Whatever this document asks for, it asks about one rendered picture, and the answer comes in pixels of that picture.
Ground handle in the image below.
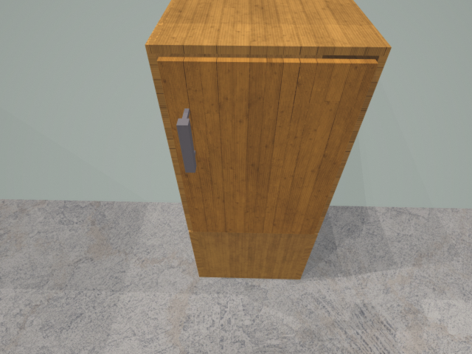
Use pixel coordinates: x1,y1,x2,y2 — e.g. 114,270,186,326
176,108,196,173

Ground cupboard door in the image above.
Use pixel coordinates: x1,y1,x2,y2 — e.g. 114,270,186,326
157,57,378,235

